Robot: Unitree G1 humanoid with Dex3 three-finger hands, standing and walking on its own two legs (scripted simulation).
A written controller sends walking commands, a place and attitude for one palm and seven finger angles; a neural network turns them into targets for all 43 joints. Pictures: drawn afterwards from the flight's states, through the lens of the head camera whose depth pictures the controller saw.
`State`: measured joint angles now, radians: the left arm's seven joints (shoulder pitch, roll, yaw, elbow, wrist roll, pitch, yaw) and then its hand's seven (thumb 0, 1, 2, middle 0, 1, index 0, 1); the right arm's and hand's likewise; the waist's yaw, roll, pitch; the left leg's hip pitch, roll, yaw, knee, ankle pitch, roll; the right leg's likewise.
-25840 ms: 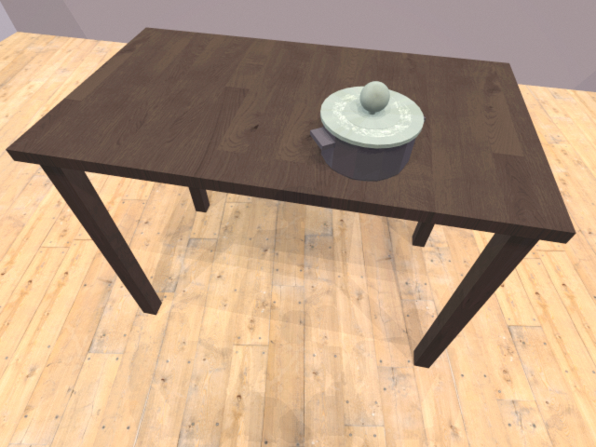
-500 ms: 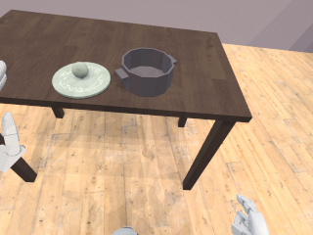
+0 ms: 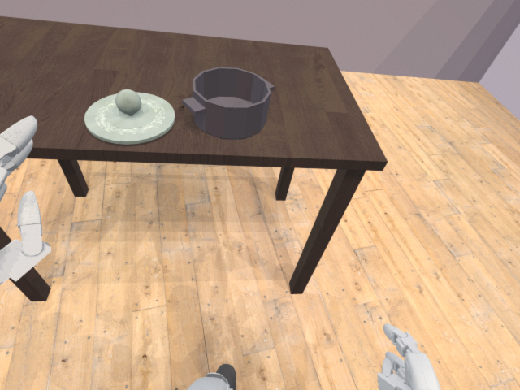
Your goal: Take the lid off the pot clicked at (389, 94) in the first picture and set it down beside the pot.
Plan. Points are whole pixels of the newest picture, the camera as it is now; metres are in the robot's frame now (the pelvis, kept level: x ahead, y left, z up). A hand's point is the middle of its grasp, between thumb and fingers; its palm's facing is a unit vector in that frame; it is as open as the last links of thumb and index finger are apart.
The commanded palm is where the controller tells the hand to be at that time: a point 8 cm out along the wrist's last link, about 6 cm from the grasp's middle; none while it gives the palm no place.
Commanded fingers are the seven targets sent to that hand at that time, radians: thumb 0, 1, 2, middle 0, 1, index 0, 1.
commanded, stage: stop stepping back and stand still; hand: left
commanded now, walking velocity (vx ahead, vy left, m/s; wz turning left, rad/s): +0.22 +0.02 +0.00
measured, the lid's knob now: (128, 102) +0.65 +0.33 +0.07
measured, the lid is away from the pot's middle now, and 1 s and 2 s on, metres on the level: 0.23 0.23 0.23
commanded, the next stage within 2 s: let the arm hang, fingers relaxed in 1.58 s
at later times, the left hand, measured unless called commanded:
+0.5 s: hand out of the picture +0.07 +0.30 +0.25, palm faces +0.43 -0.84 -0.33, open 7.4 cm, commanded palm +0.02 +0.34 +0.24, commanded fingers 0.00 0.90 0.90 -0.20 -0.30 -0.20 -0.30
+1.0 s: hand out of the picture -0.05 +0.30 -0.17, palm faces +0.10 -0.97 -0.21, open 7.4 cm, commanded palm none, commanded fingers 0.00 0.90 0.90 -0.20 -0.30 -0.20 -0.30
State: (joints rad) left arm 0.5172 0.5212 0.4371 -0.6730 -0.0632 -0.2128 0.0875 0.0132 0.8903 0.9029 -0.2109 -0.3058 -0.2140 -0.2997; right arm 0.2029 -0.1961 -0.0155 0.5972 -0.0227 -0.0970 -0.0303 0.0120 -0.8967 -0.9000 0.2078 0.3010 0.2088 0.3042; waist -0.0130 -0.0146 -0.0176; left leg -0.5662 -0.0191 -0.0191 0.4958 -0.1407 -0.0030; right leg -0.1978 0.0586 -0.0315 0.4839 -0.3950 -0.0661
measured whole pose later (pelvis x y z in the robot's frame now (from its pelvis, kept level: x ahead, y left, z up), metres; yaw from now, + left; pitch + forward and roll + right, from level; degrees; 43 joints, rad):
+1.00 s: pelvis -0.13 +0.09 -0.02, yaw +6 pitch +0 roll -1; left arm 0.33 0.22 0.06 0.71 0.03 0.10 0.00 0.01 0.91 0.90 -0.19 -0.30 -0.20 -0.30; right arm 0.34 -0.24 -0.03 0.77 -0.04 0.01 0.02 0.01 -0.90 -0.90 0.20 0.30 0.21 0.30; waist -0.07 -0.01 -0.08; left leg -0.41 0.06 0.08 0.86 -0.46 0.02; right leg -0.44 -0.06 -0.07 0.98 -0.52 0.00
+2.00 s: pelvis -0.07 +0.08 +0.01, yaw +6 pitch +0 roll +0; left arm 0.21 0.16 0.04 1.07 0.00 0.00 0.03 0.00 0.92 0.90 -0.20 -0.30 -0.20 -0.30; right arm 0.29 -0.13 -0.05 1.06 -0.01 0.01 -0.03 0.00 -0.91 -0.90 0.20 0.30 0.20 0.30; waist -0.03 0.01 0.06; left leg -0.14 0.06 0.08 0.48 -0.33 -0.02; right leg -0.17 -0.01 0.00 0.49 -0.31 0.00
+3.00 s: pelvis -0.08 +0.08 +0.02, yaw +5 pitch +0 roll +0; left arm 0.24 0.15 0.04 1.11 0.01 -0.01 0.04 0.01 0.93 0.90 -0.20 -0.30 -0.20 -0.30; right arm 0.30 -0.11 -0.05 1.10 -0.01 0.00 -0.03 0.00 -0.91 -0.90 0.20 0.30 0.20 0.30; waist -0.02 0.01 0.06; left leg -0.13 0.05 0.10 0.45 -0.31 -0.01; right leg -0.17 -0.01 0.02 0.46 -0.28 0.02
